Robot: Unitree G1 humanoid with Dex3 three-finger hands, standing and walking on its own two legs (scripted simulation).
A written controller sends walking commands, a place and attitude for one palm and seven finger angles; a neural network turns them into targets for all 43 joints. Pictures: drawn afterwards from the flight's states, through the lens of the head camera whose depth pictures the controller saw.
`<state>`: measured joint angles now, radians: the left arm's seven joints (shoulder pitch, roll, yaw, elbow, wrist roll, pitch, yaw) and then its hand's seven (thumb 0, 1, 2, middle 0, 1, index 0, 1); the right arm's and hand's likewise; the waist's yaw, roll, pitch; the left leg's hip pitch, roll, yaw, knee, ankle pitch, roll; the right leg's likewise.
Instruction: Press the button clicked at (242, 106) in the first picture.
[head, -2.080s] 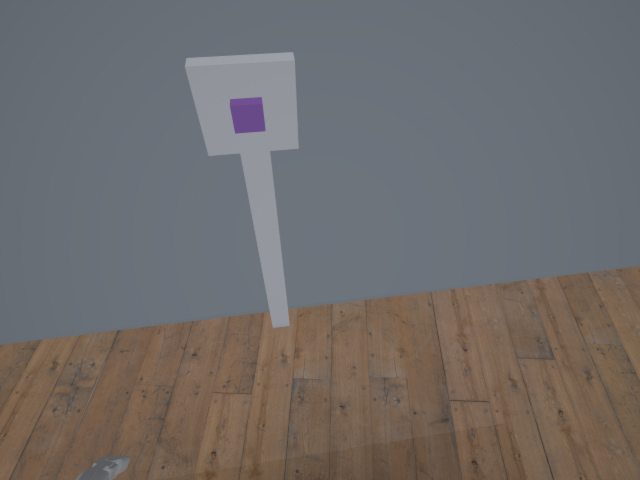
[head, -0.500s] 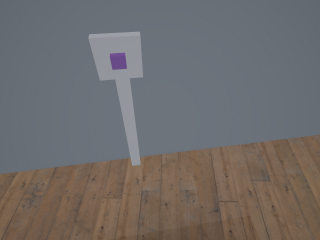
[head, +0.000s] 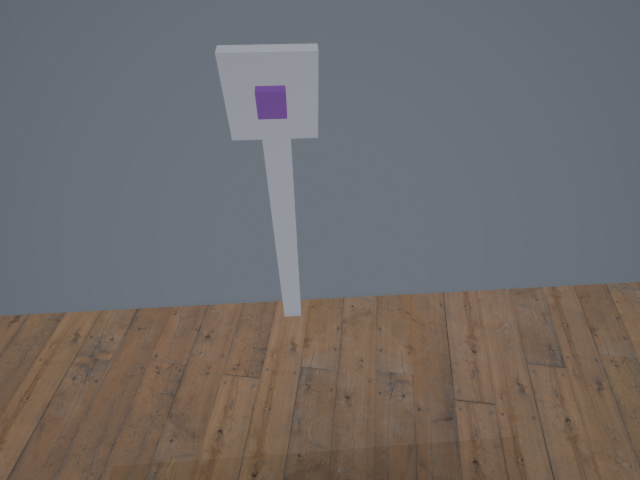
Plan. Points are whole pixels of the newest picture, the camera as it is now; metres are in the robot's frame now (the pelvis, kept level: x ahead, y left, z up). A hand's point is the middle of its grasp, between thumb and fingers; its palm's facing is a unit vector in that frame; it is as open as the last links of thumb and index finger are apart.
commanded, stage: turn to face it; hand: left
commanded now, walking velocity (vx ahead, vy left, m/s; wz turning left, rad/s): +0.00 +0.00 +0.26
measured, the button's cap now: (271, 101) +0.71 +0.14 +0.10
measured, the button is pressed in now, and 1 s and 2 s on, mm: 0 0 0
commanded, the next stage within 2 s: take the last steps up to it in 0.14 s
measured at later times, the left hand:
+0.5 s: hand out of the picture -0.04 +0.18 -0.19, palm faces +0.14 -0.98 -0.16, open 7.4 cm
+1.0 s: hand (250, 442) +0.20 +0.12 -0.17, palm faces +0.08 -0.98 -0.21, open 7.4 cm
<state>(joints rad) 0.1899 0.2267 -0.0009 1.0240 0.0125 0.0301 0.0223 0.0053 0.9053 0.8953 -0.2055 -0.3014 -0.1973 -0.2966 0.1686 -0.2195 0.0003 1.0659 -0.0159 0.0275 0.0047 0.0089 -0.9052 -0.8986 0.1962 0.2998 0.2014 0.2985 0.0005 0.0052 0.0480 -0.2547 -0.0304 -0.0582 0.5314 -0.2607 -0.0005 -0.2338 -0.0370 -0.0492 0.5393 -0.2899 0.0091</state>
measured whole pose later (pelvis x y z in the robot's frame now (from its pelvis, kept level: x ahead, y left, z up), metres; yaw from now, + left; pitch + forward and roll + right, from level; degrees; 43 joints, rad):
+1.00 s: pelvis +0.15 -0.07 -0.01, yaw +4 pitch +0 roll -1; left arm 0.19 0.16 0.05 1.04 0.02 -0.05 0.00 0.00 0.92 0.90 -0.20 -0.30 -0.19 -0.30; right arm 0.37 -0.16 -0.05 1.16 -0.03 0.00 -0.01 0.01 -0.91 -0.90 0.20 0.30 0.20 0.30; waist -0.03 0.04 0.06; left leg -0.36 0.11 0.05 1.13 -0.48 0.01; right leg -0.33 -0.04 -0.16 0.58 -0.26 -0.03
